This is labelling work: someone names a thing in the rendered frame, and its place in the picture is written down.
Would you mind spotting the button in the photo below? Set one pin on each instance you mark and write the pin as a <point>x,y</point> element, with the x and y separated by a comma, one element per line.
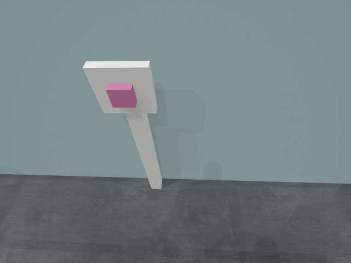
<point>121,95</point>

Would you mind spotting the panel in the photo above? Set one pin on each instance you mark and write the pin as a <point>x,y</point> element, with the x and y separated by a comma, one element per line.
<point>138,73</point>

